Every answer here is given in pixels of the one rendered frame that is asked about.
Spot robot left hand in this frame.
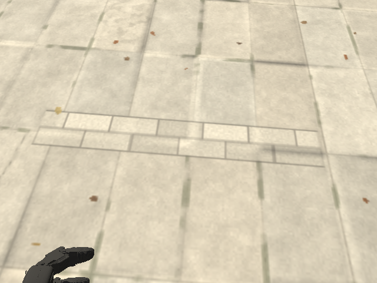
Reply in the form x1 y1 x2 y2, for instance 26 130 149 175
22 246 94 283

